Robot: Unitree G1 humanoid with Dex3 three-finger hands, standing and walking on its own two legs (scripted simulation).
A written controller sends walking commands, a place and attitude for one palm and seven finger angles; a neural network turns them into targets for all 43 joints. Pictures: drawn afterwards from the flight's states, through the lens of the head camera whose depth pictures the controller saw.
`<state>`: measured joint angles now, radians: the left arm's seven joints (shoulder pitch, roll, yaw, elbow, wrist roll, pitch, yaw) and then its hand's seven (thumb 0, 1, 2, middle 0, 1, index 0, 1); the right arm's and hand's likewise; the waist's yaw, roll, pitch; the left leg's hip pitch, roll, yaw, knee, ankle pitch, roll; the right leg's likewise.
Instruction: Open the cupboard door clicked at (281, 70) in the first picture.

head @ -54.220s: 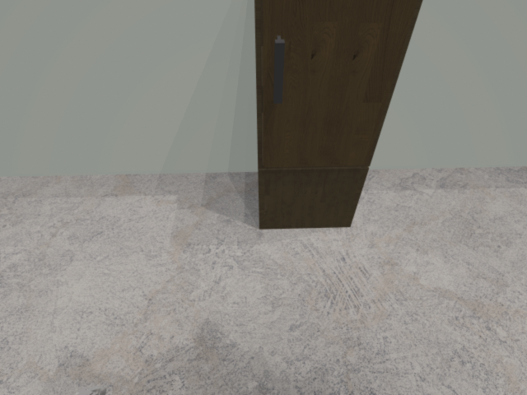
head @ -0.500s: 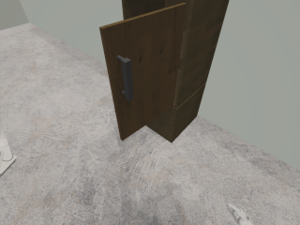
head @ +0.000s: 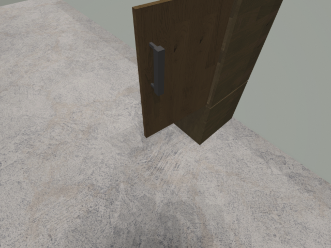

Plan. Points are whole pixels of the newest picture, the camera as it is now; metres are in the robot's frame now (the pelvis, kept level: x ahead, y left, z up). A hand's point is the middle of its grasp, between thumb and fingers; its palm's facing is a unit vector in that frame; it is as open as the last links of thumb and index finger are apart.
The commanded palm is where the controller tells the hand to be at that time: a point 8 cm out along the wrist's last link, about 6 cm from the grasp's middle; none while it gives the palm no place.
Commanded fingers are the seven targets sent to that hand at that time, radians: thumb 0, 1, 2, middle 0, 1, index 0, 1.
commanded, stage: let the arm hang, fingers relaxed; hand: left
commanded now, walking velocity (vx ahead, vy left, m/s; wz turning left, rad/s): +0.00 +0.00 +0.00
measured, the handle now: (155, 69) +0.64 +0.07 +0.06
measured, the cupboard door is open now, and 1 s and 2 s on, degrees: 83 83 83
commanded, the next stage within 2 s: look to check the result in 0.74 s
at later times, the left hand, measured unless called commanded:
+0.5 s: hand out of the picture +0.03 +0.23 -0.15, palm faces +0.01 -0.96 -0.26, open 7.4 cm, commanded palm none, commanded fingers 0.00 0.90 0.90 -0.20 -0.30 -0.20 -0.30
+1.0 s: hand out of the picture +0.07 +0.26 -0.14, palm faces -0.03 -0.95 -0.32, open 7.4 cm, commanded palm none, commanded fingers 0.00 0.90 0.90 -0.20 -0.30 -0.20 -0.30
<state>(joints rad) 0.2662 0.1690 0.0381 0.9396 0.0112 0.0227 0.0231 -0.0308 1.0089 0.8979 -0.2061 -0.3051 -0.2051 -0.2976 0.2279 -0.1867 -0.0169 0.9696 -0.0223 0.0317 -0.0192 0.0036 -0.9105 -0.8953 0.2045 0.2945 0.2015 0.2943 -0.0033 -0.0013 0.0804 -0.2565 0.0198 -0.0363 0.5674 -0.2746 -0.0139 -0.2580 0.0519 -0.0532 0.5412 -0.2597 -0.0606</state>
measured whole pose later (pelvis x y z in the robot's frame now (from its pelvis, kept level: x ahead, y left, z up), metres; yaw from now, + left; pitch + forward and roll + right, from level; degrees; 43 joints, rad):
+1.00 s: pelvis +0.00 +0.02 +0.02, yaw -1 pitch -2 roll +0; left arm 0.11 0.29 0.02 1.14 0.01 -0.01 0.00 0.01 0.90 0.90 -0.20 -0.30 -0.20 -0.30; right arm 0.13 -0.30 -0.02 1.13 -0.02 0.00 -0.01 0.00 -0.91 -0.90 0.21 0.29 0.20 0.29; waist -0.01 0.02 0.07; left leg -0.13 -0.02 0.00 0.33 -0.17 0.01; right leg -0.16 0.02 -0.01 0.34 -0.16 -0.02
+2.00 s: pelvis +0.03 +0.01 +0.02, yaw -2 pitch -1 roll +0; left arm 0.10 0.31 0.01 1.13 0.01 -0.02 0.00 0.01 0.90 0.90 -0.20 -0.30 -0.20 -0.30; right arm 0.12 -0.31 -0.01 1.13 -0.01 0.00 -0.01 0.00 -0.91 -0.90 0.21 0.29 0.20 0.29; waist -0.01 0.01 0.07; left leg -0.07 0.00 0.01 0.29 -0.19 0.00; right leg -0.10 0.03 -0.01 0.30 -0.17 -0.03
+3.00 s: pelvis +0.03 +0.02 +0.02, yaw -2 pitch -1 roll +0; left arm 0.09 0.32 0.01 1.13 0.01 -0.02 0.00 0.01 0.90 0.90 -0.20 -0.30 -0.20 -0.30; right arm 0.11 -0.32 -0.01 1.13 -0.01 -0.01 -0.01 0.00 -0.91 -0.90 0.21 0.29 0.20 0.29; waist -0.01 0.01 0.06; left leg -0.06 -0.01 0.01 0.27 -0.19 0.01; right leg -0.09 0.02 0.00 0.28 -0.17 -0.02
